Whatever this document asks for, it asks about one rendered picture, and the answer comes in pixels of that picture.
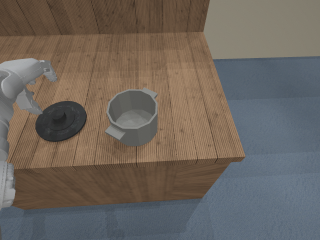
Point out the table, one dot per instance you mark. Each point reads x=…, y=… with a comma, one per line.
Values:
x=99, y=48

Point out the pot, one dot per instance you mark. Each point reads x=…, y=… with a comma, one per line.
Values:
x=133, y=116

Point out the robot left forearm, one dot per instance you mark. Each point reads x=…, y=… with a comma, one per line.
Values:
x=10, y=86

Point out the knob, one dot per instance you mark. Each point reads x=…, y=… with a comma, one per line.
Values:
x=58, y=115

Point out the robot left upper arm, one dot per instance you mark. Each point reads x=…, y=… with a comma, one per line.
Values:
x=7, y=186

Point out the left robot hand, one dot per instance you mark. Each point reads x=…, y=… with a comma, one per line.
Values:
x=28, y=70

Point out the lid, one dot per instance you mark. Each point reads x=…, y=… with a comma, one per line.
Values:
x=52, y=131

